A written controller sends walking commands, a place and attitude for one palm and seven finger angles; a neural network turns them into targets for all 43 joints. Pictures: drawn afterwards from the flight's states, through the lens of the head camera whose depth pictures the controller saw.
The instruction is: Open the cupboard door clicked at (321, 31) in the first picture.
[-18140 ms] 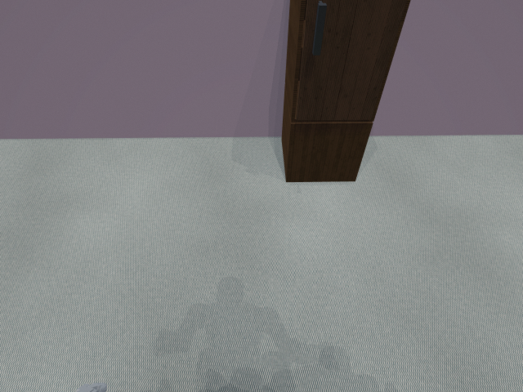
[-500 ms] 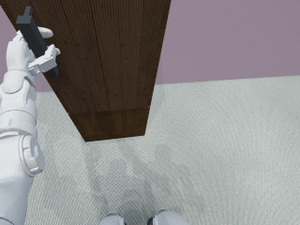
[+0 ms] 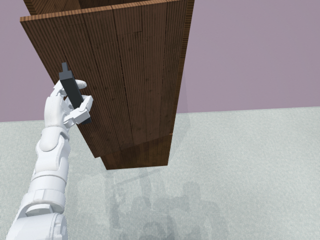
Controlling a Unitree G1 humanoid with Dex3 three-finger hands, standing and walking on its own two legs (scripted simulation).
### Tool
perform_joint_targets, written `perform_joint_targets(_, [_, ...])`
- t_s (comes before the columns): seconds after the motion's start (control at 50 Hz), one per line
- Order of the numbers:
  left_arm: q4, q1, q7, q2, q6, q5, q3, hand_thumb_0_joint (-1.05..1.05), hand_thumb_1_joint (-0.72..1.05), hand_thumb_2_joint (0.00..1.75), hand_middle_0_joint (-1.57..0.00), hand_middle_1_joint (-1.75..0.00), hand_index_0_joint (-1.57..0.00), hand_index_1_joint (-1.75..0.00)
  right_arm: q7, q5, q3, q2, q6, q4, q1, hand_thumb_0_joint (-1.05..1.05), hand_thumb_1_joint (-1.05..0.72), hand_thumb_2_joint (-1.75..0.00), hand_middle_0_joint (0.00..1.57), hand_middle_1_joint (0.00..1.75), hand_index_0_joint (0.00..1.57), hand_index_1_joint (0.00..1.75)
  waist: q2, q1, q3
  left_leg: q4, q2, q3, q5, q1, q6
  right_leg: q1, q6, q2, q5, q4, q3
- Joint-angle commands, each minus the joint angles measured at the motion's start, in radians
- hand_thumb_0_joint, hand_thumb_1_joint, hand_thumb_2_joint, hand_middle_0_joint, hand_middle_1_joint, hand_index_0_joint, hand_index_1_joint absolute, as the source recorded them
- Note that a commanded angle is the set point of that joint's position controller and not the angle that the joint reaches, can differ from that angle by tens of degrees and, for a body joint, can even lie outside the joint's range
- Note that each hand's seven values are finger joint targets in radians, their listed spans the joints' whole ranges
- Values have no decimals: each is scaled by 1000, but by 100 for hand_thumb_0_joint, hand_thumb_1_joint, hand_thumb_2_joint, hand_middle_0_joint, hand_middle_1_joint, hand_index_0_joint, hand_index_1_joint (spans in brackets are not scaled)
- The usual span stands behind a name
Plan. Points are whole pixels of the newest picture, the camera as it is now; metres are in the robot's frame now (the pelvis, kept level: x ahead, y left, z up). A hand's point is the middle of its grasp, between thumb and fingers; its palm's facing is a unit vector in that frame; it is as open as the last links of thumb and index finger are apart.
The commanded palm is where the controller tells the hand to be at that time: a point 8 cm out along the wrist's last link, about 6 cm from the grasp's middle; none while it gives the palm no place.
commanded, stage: pull the door open along its arc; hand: left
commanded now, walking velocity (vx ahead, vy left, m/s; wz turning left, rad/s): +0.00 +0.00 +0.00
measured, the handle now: (76, 94) +0.47 +0.21 +0.09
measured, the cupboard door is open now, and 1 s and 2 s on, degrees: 16 52 56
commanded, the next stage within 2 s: open thumb and fingers to let go in 0.44 s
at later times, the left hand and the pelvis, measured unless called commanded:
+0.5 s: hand (140, 153) +0.29 +0.04 +0.09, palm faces +0.37 -0.93 +0.00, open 6.4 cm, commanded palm +0.24 +0.08 +0.09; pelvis -0.01 -0.04 +0.00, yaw +5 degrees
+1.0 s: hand (143, 151) +0.30 +0.03 +0.09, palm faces +0.46 -0.89 -0.01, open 11.3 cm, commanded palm +0.25 +0.08 +0.09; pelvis -0.03 -0.06 +0.00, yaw +6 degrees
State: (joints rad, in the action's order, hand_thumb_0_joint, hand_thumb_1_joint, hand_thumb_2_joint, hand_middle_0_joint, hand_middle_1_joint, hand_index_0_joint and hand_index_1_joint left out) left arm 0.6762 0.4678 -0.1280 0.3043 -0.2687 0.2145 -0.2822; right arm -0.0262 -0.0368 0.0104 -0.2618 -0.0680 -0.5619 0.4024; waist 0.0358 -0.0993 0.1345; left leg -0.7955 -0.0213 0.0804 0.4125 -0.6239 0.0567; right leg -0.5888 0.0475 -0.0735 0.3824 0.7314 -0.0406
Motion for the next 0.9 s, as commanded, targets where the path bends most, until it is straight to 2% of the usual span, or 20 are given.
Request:
perform_joint_targets(0.0, [-418, 74, 284, -14, -23, 13, -13, 0, 90, 90, -40, -135, -40, -135, -22, 16, -55, -111, 86, 109, -49, 0, -90, -90, 20, 30, 20, 30, 3, 98, 301, 66, 3, -90, -585, 250, -38, 170, -30, 15, -481, -31, -16])
perform_joint_targets(0.02, [-458, 64, 348, -31, -16, -13, -5, 0, 90, 90, -40, -135, -40, -135, -26, 26, -55, -109, 89, 105, -61, 0, -90, -90, 20, 30, 20, 30, -13, 97, 306, 65, 4, -91, -564, 246, -39, 178, -29, 17, -475, -25, -15])
perform_joint_targets(0.06, [-508, 71, 467, -115, 4, -90, 80, 0, 90, 90, -40, -135, -40, -135, -33, 44, -54, -98, 90, 100, -97, 0, -90, -90, 20, 30, 20, 30, -6, 83, 274, 66, 8, -93, -503, 234, -38, 162, -28, 26, -438, -20, -13])
perform_joint_targets(0.08, [-520, 58, 521, -136, 17, -117, 88, 0, 90, 90, -40, -135, -40, -135, -33, 49, -52, -93, 86, 99, -115, 0, -90, -90, 20, 30, 20, 30, -20, 90, 269, 71, 8, -98, -469, 227, -42, 168, -24, 30, -407, -19, -14])
perform_joint_targets(0.12, [-557, 65, 615, -205, 51, -188, 163, 0, 90, 90, -40, -135, -40, -135, -32, 63, -49, -82, 77, 105, -162, 0, -90, -90, 20, 30, 20, 30, -22, 86, 262, 78, 14, -99, -416, 222, -41, 171, -21, 41, -367, -24, -11])
perform_joint_targets(0.14, [-564, 53, 651, -222, 70, -223, 190, 0, 90, 90, -40, -135, -40, -135, -30, 70, -49, -80, 70, 105, -170, 0, -90, -90, 20, 30, 20, 30, -64, 84, 260, 80, 14, -106, -395, 218, -39, 179, -20, 42, -349, -31, -10])
perform_joint_targets(0.18, [-626, 8, 680, -311, 98, -253, 287, 0, 90, 90, -40, -135, -40, -135, -24, 73, -49, -66, 60, 122, -204, 0, -90, -90, 20, 30, 20, 30, -49, 80, 262, 88, 15, -99, -372, 242, -40, 189, -18, 50, -341, -43, -6])
perform_joint_targets(0.22, [-657, -7, 691, -361, 120, -269, 354, 0, 90, 90, -40, -135, -40, -135, -13, 75, -44, -58, 47, 128, -230, 0, -90, -90, 20, 30, 20, 30, -70, 64, 229, 92, 19, -97, -337, 245, -37, 196, -18, 56, -332, -65, 1])
perform_joint_targets(0.24, [-664, -26, 694, -370, 125, -272, 368, 0, 90, 90, -40, -135, -40, -135, -6, 76, -44, -56, 43, 130, -232, 0, -90, -90, 20, 30, 20, 30, -126, 59, 219, 96, 17, -103, -319, 243, -34, 205, -20, 57, -319, -78, 3])
perform_joint_targets(0.32, [-740, -110, 704, -434, 139, -279, 441, 0, 90, 90, -40, -135, -40, -135, 5, 75, -33, -32, 33, 150, -281, 0, -90, -90, 20, 30, 20, 30, -90, 75, 190, 111, 27, -97, -293, 258, -35, 241, -20, 71, -322, -104, 15])
perform_joint_targets(0.36, [-755, -193, 706, -457, 150, -284, 471, 0, 90, 90, -40, -135, -40, -135, 4, 74, -27, -24, 27, 157, -300, 0, -90, -90, 20, 30, 20, 30, -102, 80, 166, 113, 27, -101, -282, 258, -35, 250, -21, 78, -330, -116, 19])
perform_joint_targets(0.4, [-813, -263, 709, -495, 159, -300, 518, 0, 90, 90, -40, -135, -40, -135, -2, 76, -24, -13, 27, 169, -314, 0, -90, -90, 20, 30, 20, 30, -77, 86, 174, 109, 30, -100, -290, 269, -35, 268, -21, 86, -362, -115, 24])
perform_joint_targets(0.42, [-829, -315, 709, -506, 168, -304, 531, 0, 90, 90, -40, -135, -40, -135, -5, 77, -21, -8, 26, 175, -318, 0, -90, -90, 20, 30, 20, 30, -96, 91, 166, 107, 31, -102, -288, 263, -37, 279, -24, 91, -377, -118, 25])
perform_joint_targets(0.5, [-813, -192, 737, -511, 197, -289, 533, 0, 90, 90, -40, -135, -40, -135, 2, 75, -10, -4, 26, 156, -359, 0, -90, -90, 20, 30, 20, 30, -103, 74, 115, 92, 42, -109, -218, 237, -36, 239, -35, 111, -293, -160, 59])
perform_joint_targets(0.52, [-782, -95, 755, -472, 198, -292, 499, 0, 90, 90, -40, -135, -40, -135, 9, 77, -7, -5, 26, 135, -365, 0, -90, -90, 20, 30, 20, 30, -106, 57, 97, 84, 44, -111, -196, 225, -35, 213, -39, 118, -262, -172, 71])
perform_joint_targets(0.56, [-764, -92, 765, -460, 196, -294, 479, 0, 76, 84, -39, -134, -39, -134, 16, 79, -10, -1, 27, 129, -375, 0, -90, -90, 20, 30, 20, 30, -116, 73, 119, 77, 51, -112, -179, 208, -36, 227, -43, 130, -222, -189, 104])
perform_joint_targets(0.64, [-726, -104, 745, -468, 183, -297, 491, 0, 48, 72, -37, -130, -37, -130, 24, 80, -13, 0, 33, 121, -356, 0, -90, -90, 20, 30, 20, 30, -155, 67, 145, 75, 56, -115, -184, 192, -34, 258, -58, 148, -276, -194, 130])
perform_joint_targets(0.68, [-734, -109, 735, -462, 170, -291, 482, 0, 34, 66, -36, -129, -36, -129, 27, 78, -17, 0, 35, 120, -349, 0, -90, -90, 20, 30, 20, 30, -151, 75, 167, 76, 57, -113, -184, 189, -36, 283, -65, 156, -298, -196, 148])
perform_joint_targets(0.74, [-715, -100, 718, -445, 157, -283, 470, 0, 13, 57, -35, -127, -35, -127, 31, 76, -20, -5, 38, 114, -338, 0, -90, -90, 20, 30, 20, 30, -172, 74, 157, 78, 57, -118, -184, 172, -36, 292, -70, 162, -318, -197, 155])
perform_joint_targets(0.88, [-682, -57, 711, -444, 133, -283, 469, 0, -36, 36, -31, -122, -31, -122, 36, 72, -22, -7, 44, 108, -343, 0, -90, -90, 20, 30, 20, 30, -139, 67, 140, 77, 57, -117, -153, 171, -34, 263, -69, 169, -237, -217, 173])
